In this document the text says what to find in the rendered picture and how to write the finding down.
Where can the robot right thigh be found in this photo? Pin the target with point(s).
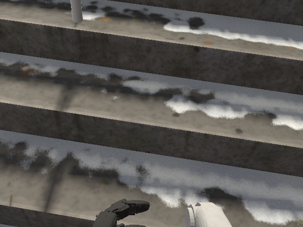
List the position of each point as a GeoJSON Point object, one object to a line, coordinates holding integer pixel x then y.
{"type": "Point", "coordinates": [205, 214]}

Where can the robot left hand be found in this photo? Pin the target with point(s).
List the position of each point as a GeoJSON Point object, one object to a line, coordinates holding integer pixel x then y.
{"type": "Point", "coordinates": [120, 210]}

